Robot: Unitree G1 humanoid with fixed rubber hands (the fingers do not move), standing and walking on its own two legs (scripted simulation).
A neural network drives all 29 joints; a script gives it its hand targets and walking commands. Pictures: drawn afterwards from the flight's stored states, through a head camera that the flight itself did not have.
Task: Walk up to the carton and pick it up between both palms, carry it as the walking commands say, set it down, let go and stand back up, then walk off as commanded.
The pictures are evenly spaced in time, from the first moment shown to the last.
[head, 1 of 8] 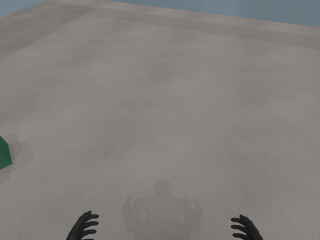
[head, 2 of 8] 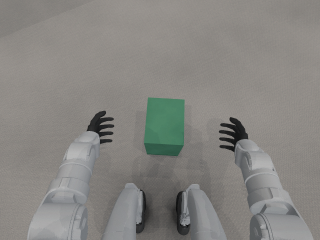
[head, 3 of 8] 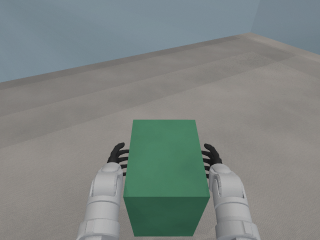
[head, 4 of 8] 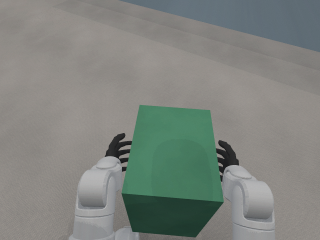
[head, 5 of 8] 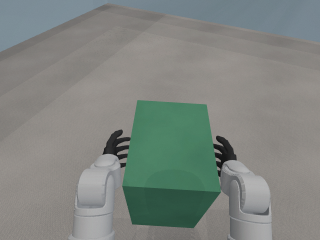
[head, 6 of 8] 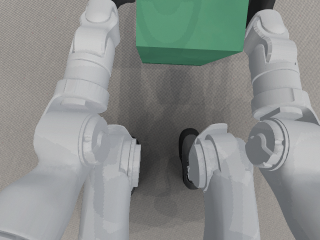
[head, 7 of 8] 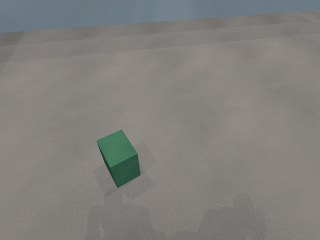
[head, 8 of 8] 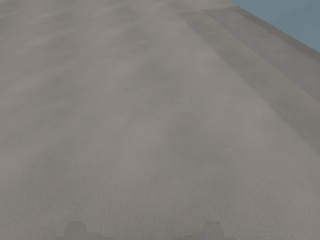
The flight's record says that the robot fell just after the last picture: no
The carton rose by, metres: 0.67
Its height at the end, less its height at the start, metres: +0.00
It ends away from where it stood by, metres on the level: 1.15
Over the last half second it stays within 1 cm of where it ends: yes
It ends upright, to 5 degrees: yes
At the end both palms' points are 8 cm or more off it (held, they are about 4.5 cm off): yes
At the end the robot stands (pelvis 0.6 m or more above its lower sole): yes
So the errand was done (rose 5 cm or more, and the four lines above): yes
